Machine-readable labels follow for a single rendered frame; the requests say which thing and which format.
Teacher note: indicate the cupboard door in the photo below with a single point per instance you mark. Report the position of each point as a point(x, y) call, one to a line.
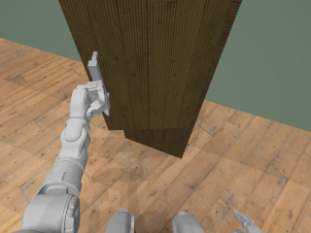
point(153, 55)

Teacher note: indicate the handle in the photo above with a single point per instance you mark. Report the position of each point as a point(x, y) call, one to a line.
point(95, 73)

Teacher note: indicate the robot right thigh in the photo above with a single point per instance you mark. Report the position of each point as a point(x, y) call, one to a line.
point(186, 224)

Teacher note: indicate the robot left forearm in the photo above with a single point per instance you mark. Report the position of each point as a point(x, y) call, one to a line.
point(69, 166)

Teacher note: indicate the robot left hand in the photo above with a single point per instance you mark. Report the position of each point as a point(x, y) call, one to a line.
point(82, 106)

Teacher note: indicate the robot right hand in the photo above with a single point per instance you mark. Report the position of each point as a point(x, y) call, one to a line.
point(246, 222)

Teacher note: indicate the robot thigh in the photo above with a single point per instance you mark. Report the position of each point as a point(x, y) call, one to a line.
point(121, 222)
point(186, 224)

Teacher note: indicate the robot left thigh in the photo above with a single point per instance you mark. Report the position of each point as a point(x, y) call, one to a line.
point(121, 222)

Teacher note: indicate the robot left upper arm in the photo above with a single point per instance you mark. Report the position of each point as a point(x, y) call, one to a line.
point(52, 213)

